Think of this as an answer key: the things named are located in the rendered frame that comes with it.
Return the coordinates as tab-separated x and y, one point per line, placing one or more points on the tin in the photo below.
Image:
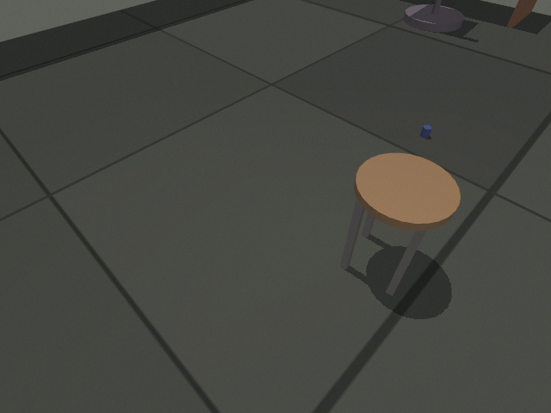
425	131

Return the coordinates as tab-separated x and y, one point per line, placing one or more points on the office chair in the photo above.
433	18

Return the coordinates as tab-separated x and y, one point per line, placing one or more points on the stool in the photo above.
404	191

